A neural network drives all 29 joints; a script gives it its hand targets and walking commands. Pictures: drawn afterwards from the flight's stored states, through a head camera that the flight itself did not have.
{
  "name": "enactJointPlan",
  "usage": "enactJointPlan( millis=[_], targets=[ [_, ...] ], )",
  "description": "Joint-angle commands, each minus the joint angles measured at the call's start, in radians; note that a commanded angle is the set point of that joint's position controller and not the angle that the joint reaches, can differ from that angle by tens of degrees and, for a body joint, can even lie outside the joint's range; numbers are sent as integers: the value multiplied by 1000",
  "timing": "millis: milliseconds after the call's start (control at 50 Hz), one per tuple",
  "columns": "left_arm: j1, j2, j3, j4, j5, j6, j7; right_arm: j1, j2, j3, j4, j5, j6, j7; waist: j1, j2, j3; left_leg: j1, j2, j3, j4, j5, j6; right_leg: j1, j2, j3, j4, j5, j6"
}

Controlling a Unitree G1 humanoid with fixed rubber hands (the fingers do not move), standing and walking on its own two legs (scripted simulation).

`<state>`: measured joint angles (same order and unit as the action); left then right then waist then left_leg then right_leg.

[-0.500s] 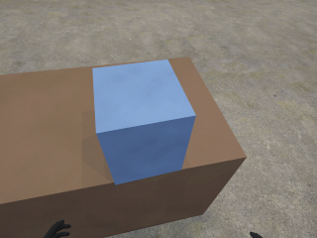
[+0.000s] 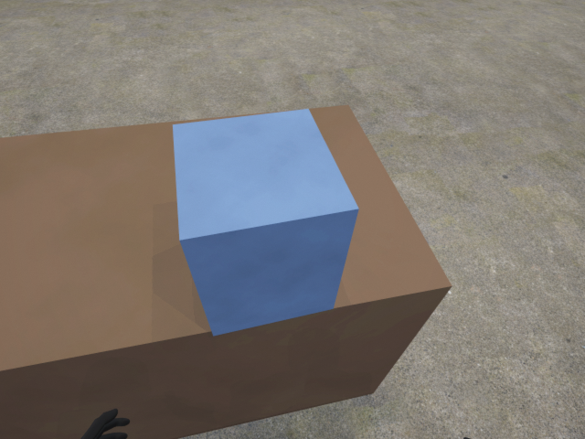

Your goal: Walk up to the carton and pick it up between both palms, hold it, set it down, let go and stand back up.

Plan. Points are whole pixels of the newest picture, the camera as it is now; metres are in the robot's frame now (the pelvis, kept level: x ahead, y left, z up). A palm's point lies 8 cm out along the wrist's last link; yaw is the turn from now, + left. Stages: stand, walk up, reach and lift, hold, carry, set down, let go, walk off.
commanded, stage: stand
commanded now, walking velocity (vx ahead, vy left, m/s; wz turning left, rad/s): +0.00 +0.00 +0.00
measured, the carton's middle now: (259, 224) +0.41 +0.05 +0.05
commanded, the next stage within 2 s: none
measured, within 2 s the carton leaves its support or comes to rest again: neither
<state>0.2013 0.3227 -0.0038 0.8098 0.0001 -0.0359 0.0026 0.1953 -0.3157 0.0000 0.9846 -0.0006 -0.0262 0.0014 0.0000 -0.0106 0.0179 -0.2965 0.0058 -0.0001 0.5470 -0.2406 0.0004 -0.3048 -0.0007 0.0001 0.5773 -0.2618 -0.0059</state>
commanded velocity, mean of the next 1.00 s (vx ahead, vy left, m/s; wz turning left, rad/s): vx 0.00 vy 0.00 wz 0.00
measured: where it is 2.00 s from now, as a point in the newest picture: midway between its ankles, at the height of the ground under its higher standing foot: outside the picture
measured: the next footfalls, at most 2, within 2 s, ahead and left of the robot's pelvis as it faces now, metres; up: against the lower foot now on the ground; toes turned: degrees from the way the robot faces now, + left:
none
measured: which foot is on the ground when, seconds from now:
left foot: down 0.00-1.00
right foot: down 0.00-1.00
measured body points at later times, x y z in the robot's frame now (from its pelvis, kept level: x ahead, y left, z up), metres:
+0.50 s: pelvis +0.00 +0.00 +0.00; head +0.01 +0.00 +0.45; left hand +0.11 +0.28 -0.11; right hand +0.07 -0.29 -0.13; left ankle +0.03 +0.13 -0.73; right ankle +0.03 -0.11 -0.73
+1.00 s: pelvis +0.01 +0.00 +0.01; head +0.01 +0.00 +0.46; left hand +0.11 +0.28 -0.11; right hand +0.07 -0.29 -0.13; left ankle +0.03 +0.13 -0.73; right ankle +0.03 -0.11 -0.73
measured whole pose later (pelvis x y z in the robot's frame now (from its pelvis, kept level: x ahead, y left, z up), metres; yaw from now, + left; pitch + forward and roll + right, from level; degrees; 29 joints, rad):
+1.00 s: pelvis +0.01 +0.00 +0.01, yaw +0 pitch -1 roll +1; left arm 0.19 0.32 0.00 0.87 0.00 -0.03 0.00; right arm 0.20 -0.32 0.00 1.03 0.00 -0.03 0.00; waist 0.00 -0.01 0.02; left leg -0.25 0.01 0.00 0.47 -0.21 0.00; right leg -0.26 0.00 0.00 0.51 -0.23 -0.01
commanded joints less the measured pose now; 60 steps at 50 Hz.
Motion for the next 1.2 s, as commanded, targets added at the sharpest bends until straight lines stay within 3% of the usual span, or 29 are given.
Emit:
enactJointPlan(
  millis=[0, 40, 100, 120, 140, 180, 200, 220, 240, 280, 380, 420, 440, 460, 540, 640, 680, 700, 720, 740, 760, 940, 1000, 1020, 1060, 1100, 1120, 1160, 1180],
  targets=[
    [-81, 215, 48, 48, 11, -23, 3, -113, -223, -44, -41, -6, -25, -1, 6, 6, 10, 49, 99, -134, -192, -21, 53, 55, -109, 139, -233, -36, -45],
    [-90, 220, 48, 59, 21, -26, 1, -88, -218, -43, -36, -3, -26, 6, -14, -30, -12, 60, 92, -123, -179, -8, 47, 66, -111, 138, -237, -38, -42],
    [-76, 235, 48, 73, 17, -24, 5, -83, -221, -47, -20, -9, -26, 9, -21, 5, -12, 76, 88, -118, -179, -22, 49, 56, -118, 156, -260, -69, -45],
    [-70, 229, 50, 66, 11, -25, 5, -78, -234, -50, -25, -5, -26, 7, -4, -21, -38, 80, 91, -119, -182, -3, 51, 78, -127, 161, -268, -57, -43],
    [-86, 233, 50, 69, 14, -26, 8, -87, -214, -44, -15, -5, -30, 10, -9, 20, -30, 75, 93, -133, -192, -8, 49, 84, -119, 145, -247, -23, -44],
    [-84, 224, 48, 76, 5, -21, 0, -91, -219, -36, -16, -6, -31, 3, -10, -6, -16, 56, 112, -155, -218, 17, 58, 89, -116, 137, -232, 15, -45],
    [-86, 209, 49, 70, 7, -22, -1, -110, -233, -42, -15, -10, -29, 1, 13, 31, -41, 60, 111, -144, -211, 7, 49, 108, -110, 129, -218, 18, -37],
    [-66, 205, 48, 75, 15, -26, 0, -102, -228, -45, -13, -10, -31, 2, 9, 27, -45, 70, 115, -148, -223, -17, 53, 110, -105, 121, -220, 21, -40],
    [-88, 209, 44, 80, 13, -19, 5, -111, -225, -45, -19, -7, -30, 4, -4, -20, -60, 83, 113, -136, -208, 2, 47, 110, -113, 122, -228, 28, -38],
    [-87, 212, 46, 79, 10, -25, 1, -97, -211, -37, -13, -1, -29, 1, 4, 35, -54, 80, 105, -124, -207, 37, 44, 112, -113, 127, -226, 35, -34],
    [-94, 217, 44, 89, 13, -23, 2, -82, -222, -40, -9, -2, -27, 4, -8, -29, -37, 96, 103, -128, -198, 43, 45, 92, -124, 136, -254, 24, -33],
    [-70, 219, 43, 96, 11, -23, 7, -105, -234, -42, -11, -10, -23, 1, 3, 26, -32, 96, 100, -120, -196, 35, 47, 93, -121, 146, -259, 8, -37],
    [-84, 221, 43, 103, 8, -22, 6, -79, -217, -35, -4, -7, -25, 5, -9, 28, -64, 92, 104, -135, -208, 23, 47, 117, -126, 136, -247, 10, -37],
    [-68, 214, 43, 98, 10, -19, 4, -91, -209, -37, -6, -5, -29, 4, 2, -5, -48, 80, 106, -134, -208, 56, 44, 133, -112, 126, -240, 31, -34],
    [-78, 210, 42, 96, 5, -25, 3, -98, -231, -39, 0, -5, -30, 1, 2, -7, -71, 112, 114, -130, -202, 109, 50, 135, -115, 122, -235, 113, -30],
    [-68, 202, 37, 113, 9, -18, 5, -110, -245, -43, -6, -4, -27, -2, 3, 37, -44, 103, 115, -136, -234, 64, 44, 117, -117, 123, -242, 65, -28],
    [-74, 213, 41, 114, 11, -15, 6, -102, -230, -38, -3, -3, -25, 0, 8, -15, -37, 88, 116, -133, -219, 57, 44, 118, -123, 133, -254, 39, -39],
    [-72, 209, 43, 104, 7, -18, 7, -103, -223, -39, -3, -3, -22, 0, 13, -8, -39, 96, 104, -128, -219, 43, 45, 126, -121, 133, -265, 27, -30],
    [-89, 237, 47, 106, 13, -19, 7, -89, -208, -37, 0, -3, -22, 5, -11, -9, -26, 97, 103, -129, -220, 47, 40, 95, -122, 131, -257, 20, -35],
    [-106, 216, 45, 91, 18, -19, 6, -113, -220, -38, -5, -5, -27, 3, -3, 17, -31, 98, 93, -115, -206, 45, 36, 92, -125, 137, -266, 9, -34],
    [-86, 245, 50, 96, 15, -19, 3, -84, -215, -37, 2, -3, -22, 3, -7, -15, -42, 110, 100, -119, -210, 27, 36, 106, -126, 142, -280, -2, -25],
    [-91, 209, 45, 96, 8, -21, 9, -77, -227, -45, 4, -4, -23, 0, -6, -15, -71, 119, 104, -115, -199, 115, 43, 158, -124, 120, -254, 147, -28],
    [-88, 227, 48, 109, 9, -26, 10, -89, -201, -36, 1, 2, -21, 3, -19, 6, -43, 115, 109, -116, -218, 91, 43, 127, -126, 125, -256, 98, -30],
    [-100, 213, 41, 104, 10, -25, 8, -114, -203, -34, 0, -4, -22, 3, -4, 27, -46, 99, 107, -120, -210, 65, 47, 130, -125, 133, -265, 64, -31],
    [-91, 222, 45, 103, 13, -20, 6, -121, -214, -33, -2, -2, -20, 2, 7, -33, -41, 99, 107, -130, -221, 78, 45, 142, -123, 119, -258, 62, -30],
    [-77, 207, 44, 102, 14, -18, 6, -100, -221, -37, -3, -1, -25, 4, 3, -16, -39, 116, 109, -125, -226, 66, 39, 118, -128, 120, -271, 28, -29],
    [-49, 197, 38, 116, 7, -13, 2, -102, -234, -40, 7, 1, -27, 4, 9, 32, -49, 116, 110, -119, -226, 29, 42, 124, -119, 118, -269, 34, -30],
    [-84, 229, 47, 121, 11, -14, 6, -85, -210, -34, 13, 1, -29, 1, -11, 13, -29, 98, 110, -134, -249, 21, 39, 134, -123, 131, -274, 17, -28],
    [-78, 222, 47, 117, 11, -13, 4, -112, -235, -39, 6, -4, -26, 1, 2, 16, -34, 94, 116, -138, -246, 36, 44, 137, -121, 119, -257, 39, -31]
  ],
)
